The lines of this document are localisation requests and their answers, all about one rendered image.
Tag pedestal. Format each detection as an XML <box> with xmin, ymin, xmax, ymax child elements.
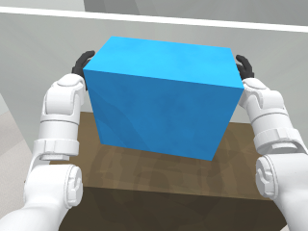
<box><xmin>24</xmin><ymin>112</ymin><xmax>287</xmax><ymax>231</ymax></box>

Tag right robot upper arm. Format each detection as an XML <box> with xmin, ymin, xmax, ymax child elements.
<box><xmin>255</xmin><ymin>153</ymin><xmax>308</xmax><ymax>231</ymax></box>

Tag carton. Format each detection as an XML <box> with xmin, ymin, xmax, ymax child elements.
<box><xmin>83</xmin><ymin>36</ymin><xmax>244</xmax><ymax>161</ymax></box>

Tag left robot upper arm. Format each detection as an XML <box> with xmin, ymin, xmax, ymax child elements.
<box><xmin>0</xmin><ymin>164</ymin><xmax>83</xmax><ymax>231</ymax></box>

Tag robot right forearm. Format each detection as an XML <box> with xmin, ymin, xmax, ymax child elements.
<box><xmin>238</xmin><ymin>78</ymin><xmax>308</xmax><ymax>156</ymax></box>

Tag right robot hand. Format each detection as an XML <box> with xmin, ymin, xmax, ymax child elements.
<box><xmin>236</xmin><ymin>55</ymin><xmax>255</xmax><ymax>80</ymax></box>

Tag robot left forearm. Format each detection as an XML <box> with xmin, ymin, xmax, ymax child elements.
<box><xmin>23</xmin><ymin>73</ymin><xmax>86</xmax><ymax>204</ymax></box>

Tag left robot hand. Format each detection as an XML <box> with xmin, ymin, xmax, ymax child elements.
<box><xmin>71</xmin><ymin>50</ymin><xmax>95</xmax><ymax>91</ymax></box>

